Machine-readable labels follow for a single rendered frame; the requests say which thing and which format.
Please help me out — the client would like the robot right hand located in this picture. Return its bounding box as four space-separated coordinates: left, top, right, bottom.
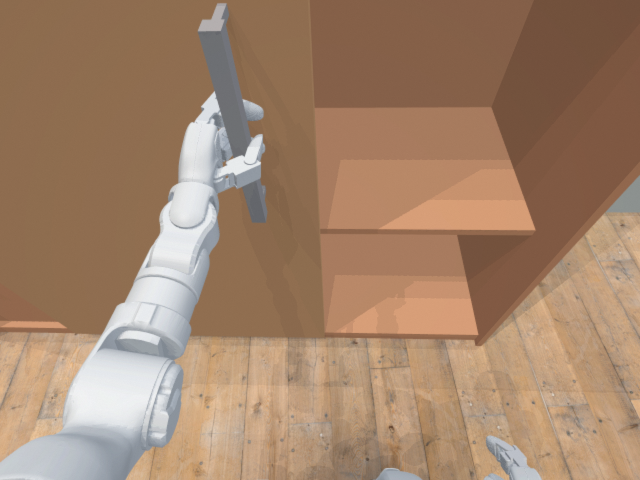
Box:
484 436 542 480

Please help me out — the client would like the robot left upper arm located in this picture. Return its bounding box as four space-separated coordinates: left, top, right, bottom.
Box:
0 348 184 480

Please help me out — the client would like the handle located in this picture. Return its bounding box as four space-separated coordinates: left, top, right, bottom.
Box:
198 3 267 223

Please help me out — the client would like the wardrobe door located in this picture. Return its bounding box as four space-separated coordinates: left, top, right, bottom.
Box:
0 283 57 322
0 0 325 338

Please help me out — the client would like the robot left forearm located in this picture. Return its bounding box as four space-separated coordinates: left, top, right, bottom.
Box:
63 182 220 427

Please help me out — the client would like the right robot shin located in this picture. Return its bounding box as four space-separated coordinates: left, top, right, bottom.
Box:
378 468 400 477

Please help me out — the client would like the robot left hand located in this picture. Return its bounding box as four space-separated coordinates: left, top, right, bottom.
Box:
178 91 265 195

